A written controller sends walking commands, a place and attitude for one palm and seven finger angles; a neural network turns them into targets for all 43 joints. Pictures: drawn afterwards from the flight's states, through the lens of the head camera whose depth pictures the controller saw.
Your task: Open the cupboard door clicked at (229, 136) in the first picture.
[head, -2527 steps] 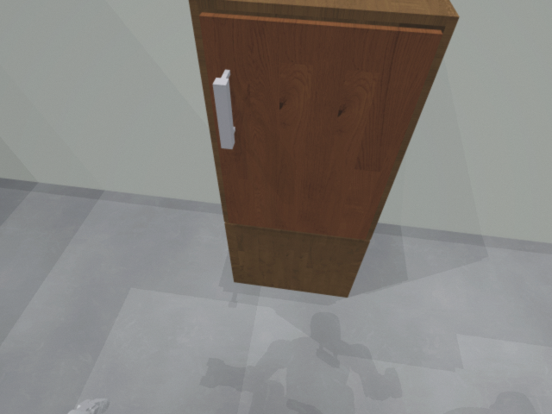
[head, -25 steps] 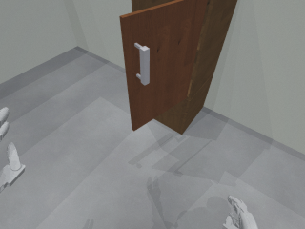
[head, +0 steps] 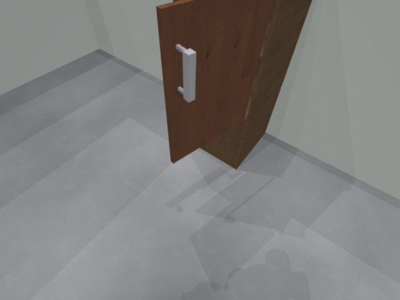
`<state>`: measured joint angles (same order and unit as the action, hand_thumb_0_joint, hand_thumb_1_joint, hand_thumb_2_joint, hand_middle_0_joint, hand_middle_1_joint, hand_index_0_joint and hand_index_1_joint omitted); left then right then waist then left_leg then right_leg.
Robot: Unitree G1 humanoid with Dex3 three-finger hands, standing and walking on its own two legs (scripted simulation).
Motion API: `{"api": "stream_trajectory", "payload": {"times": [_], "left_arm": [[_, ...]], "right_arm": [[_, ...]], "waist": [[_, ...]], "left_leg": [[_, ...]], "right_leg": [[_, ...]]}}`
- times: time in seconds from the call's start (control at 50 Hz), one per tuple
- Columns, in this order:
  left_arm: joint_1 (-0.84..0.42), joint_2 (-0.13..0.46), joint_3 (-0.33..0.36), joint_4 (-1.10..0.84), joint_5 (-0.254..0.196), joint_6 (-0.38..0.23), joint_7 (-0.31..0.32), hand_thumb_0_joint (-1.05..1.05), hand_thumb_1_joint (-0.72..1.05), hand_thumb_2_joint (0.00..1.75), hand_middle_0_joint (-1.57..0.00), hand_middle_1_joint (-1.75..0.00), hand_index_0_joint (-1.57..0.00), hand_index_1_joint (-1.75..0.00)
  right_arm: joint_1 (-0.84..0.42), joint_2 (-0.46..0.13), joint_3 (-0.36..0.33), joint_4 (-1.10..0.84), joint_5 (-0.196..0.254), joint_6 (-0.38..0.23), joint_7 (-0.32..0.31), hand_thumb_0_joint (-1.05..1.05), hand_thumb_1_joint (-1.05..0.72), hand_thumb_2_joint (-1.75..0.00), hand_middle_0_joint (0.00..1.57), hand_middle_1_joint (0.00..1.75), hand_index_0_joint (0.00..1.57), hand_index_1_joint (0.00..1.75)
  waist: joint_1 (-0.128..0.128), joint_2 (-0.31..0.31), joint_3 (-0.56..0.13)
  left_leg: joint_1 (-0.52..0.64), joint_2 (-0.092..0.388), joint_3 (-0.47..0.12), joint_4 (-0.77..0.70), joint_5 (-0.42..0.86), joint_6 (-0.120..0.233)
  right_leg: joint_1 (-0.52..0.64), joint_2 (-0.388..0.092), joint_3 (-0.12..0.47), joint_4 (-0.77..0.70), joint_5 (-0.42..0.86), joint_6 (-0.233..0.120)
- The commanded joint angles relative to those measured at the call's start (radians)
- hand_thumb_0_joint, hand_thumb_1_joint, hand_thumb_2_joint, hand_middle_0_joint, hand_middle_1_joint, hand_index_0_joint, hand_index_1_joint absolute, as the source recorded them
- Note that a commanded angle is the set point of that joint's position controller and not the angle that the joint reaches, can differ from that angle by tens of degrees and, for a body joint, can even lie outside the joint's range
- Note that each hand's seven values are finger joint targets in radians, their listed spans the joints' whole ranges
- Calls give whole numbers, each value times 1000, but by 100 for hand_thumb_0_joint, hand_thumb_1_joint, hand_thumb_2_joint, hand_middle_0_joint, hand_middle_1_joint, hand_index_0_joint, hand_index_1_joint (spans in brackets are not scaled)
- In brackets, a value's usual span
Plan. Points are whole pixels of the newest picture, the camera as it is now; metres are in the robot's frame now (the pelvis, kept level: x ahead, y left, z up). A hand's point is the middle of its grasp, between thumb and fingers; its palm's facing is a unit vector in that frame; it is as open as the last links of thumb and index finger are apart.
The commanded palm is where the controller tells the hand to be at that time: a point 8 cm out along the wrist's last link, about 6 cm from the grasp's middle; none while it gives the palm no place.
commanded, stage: let the arm hang, fingers relaxed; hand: left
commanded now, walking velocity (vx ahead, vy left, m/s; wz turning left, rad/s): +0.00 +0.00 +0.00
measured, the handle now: (184, 73) +0.67 +0.07 +0.08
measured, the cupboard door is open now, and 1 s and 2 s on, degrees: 76 76 76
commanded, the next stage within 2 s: look to check the result in 0.78 s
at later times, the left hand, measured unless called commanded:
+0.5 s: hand out of the picture -0.01 +0.15 -0.17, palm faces +0.05 -0.98 -0.19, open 7.4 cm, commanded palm none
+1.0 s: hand out of the picture +0.01 +0.16 -0.17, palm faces +0.04 -0.98 -0.19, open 7.4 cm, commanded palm none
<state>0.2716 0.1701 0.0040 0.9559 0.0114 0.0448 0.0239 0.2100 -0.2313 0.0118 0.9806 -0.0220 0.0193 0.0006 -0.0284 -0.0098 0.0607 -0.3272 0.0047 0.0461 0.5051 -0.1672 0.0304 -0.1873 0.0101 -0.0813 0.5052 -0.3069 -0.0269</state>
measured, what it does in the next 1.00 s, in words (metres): stands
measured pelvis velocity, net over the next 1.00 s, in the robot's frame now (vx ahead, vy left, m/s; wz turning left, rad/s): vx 0.03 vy -0.01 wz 0.00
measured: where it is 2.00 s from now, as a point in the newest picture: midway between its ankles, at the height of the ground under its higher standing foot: outside the picture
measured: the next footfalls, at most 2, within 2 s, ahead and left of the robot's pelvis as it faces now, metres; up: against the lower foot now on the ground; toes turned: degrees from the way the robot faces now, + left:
none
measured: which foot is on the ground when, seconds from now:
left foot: down 0.00-1.00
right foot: down 0.00-1.00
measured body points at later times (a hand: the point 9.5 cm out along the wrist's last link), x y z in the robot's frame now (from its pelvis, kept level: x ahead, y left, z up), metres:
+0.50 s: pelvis +0.01 -0.01 +0.01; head +0.02 -0.02 +0.45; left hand -0.02 +0.21 -0.15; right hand -0.01 -0.20 -0.17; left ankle +0.07 +0.10 -0.73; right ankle -0.02 -0.10 -0.73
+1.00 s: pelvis +0.03 -0.01 +0.01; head +0.05 -0.02 +0.46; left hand +0.01 +0.21 -0.15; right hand +0.01 -0.22 -0.16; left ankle +0.07 +0.10 -0.73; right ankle -0.02 -0.10 -0.73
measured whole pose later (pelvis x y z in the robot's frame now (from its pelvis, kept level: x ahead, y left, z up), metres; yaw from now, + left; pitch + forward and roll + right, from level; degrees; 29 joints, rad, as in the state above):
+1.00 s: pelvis +0.03 -0.01 +0.01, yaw +0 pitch -2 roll +0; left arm 0.30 0.13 0.02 1.15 0.00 -0.01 0.03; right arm 0.26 -0.14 0.00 1.15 -0.01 0.01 -0.03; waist -0.01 0.02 0.07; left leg -0.22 0.01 0.05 0.42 -0.17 0.01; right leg -0.08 0.02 -0.08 0.39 -0.29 -0.04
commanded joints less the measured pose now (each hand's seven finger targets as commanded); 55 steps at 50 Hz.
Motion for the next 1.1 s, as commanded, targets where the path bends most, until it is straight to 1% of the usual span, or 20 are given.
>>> {"api": "stream_trajectory", "payload": {"times": [0.0,0.02,0.04,0.12,0.14,0.22,0.26,0.32,0.4,0.44,0.5,0.62,0.7,0.74,0.8,0.88,0.9,0.94,0.96,1.08], "left_arm": [[56,145,29,37,-5,-51,2,0,90,90,-20,-30,-20,-30],[66,140,27,62,-6,-52,2,0,90,90,-20,-30,-20,-30],[72,133,25,83,-6,-53,3,0,90,90,-20,-30,-20,-30],[97,97,13,147,-8,-53,8,0,90,90,-20,-30,-20,-30],[107,94,15,156,-7,-54,9,0,90,90,-20,-30,-20,-30],[136,67,11,183,-8,-53,15,0,90,90,-20,-30,-20,-30],[149,62,11,192,-9,-55,18,0,90,90,-20,-30,-20,-30],[156,48,12,194,-8,-57,22,0,90,90,-20,-30,-20,-30],[156,41,13,190,-7,-57,24,0,90,90,-20,-30,-20,-30],[159,41,15,188,-7,-58,26,0,90,90,-20,-30,-20,-30],[144,36,15,183,-7,-58,26,0,90,90,-20,-30,-20,-30],[129,39,21,176,-8,-60,23,0,90,90,-20,-30,-20,-30],[121,43,22,174,-8,-63,21,0,90,90,-20,-30,-20,-30],[119,47,22,173,-8,-63,21,0,90,90,-20,-30,-20,-30],[111,51,22,172,-8,-63,20,0,90,90,-20,-30,-20,-30],[107,54,22,173,-8,-62,20,0,90,90,-20,-30,-20,-30],[107,56,23,174,-8,-63,19,0,90,90,-20,-30,-20,-30],[113,57,23,176,-7,-64,20,0,90,90,-20,-30,-20,-30],[108,58,22,176,-7,-63,20,0,90,90,-20,-30,-20,-30],[97,65,22,176,-7,-64,19,0,90,90,-20,-30,-20,-30]], "right_arm": [[18,-72,-22,15,-1,-12,-22,0,-90,-90,20,30,20,30],[34,-64,-23,32,0,-11,-25,0,-90,-90,20,30,20,30],[49,-64,-26,44,3,-8,-28,0,-90,-90,20,30,20,30],[107,-36,-27,97,5,-2,-34,0,-90,-90,20,30,20,30],[119,-35,-30,102,7,-2,-36,0,-90,-90,20,30,20,30],[146,-7,-29,130,6,-1,-38,0,-90,-90,20,30,20,30],[151,3,-28,138,6,-1,-38,0,-90,-90,20,30,20,30],[156,18,-28,150,5,-3,-38,0,-90,-90,20,30,20,30],[156,35,-26,158,3,-4,-36,0,-90,-90,20,30,20,30],[153,33,-26,160,5,-7,-38,0,-90,-90,20,30,20,30],[151,40,-26,166,2,-7,-37,0,-90,-90,20,30,20,30],[143,38,-26,160,1,-12,-40,0,-90,-90,20,30,20,30],[139,29,-28,155,1,-15,-41,0,-90,-90,20,30,20,30],[131,21,-27,152,4,-14,-41,0,-90,-90,20,30,20,30],[130,17,-28,154,2,-15,-42,0,-90,-90,20,30,20,30],[122,8,-27,153,3,-16,-43,0,-90,-90,20,30,20,30],[121,5,-27,153,3,-17,-43,0,-90,-90,20,30,20,30],[111,-2,-29,149,5,-17,-45,0,-90,-90,20,30,20,30],[109,1,-29,151,4,-17,-44,0,-90,-90,20,30,20,30],[100,-7,-28,155,4,-18,-44,0,-90,-90,20,30,20,30]], "waist": [[26,188,-70],[24,171,-73],[23,121,-57],[12,67,-13],[14,32,-11],[14,-6,10],[14,-1,11],[17,-28,27],[17,0,55],[21,-2,45],[18,-3,76],[21,41,63],[20,27,33],[21,15,37],[18,31,25],[18,14,24],[18,26,20],[21,8,10],[18,20,7],[18,8,19]], "left_leg": [[82,93,-138,-136,-7,5],[89,93,-139,-137,-14,4],[95,95,-138,-131,-15,3],[117,95,-128,-136,-27,4],[121,97,-127,-134,-7,6],[127,92,-114,-134,-8,7],[135,89,-106,-128,4,6],[129,88,-100,-127,24,7],[122,85,-98,-134,17,6],[125,88,-99,-130,44,6],[116,85,-97,-137,25,3],[116,86,-97,-144,44,2],[135,89,-96,-136,86,2],[145,92,-96,-135,89,2],[152,93,-97,-139,99,2],[158,95,-102,-142,110,4],[159,96,-101,-143,114,5],[178,98,-102,-138,132,7],[181,99,-100,-138,136,7],[178,99,-102,-145,142,5]], "right_leg": [[11,-115,129,-158,57,-38],[13,-114,130,-166,55,-39],[5,-114,123,-182,46,-39],[-36,-114,115,-200,21,-38],[-32,-112,109,-202,27,-37],[-46,-116,108,-204,11,-36],[-52,-118,109,-205,7,-37],[-51,-119,109,-204,26,-34],[-68,-118,114,-201,18,-33],[-52,-115,108,-195,46,-30],[-65,-118,109,-201,32,-30],[-36,-118,114,-201,65,-29],[-9,-118,114,-203,113,-27],[-15,-115,111,-206,114,-25],[-2,-117,115,-205,126,-26],[5,-117,108,-206,131,-24],[9,-117,110,-207,134,-24],[7,-116,108,-207,151,-23],[11,-119,109,-207,159,-22],[18,-118,106,-211,168,-21]]}}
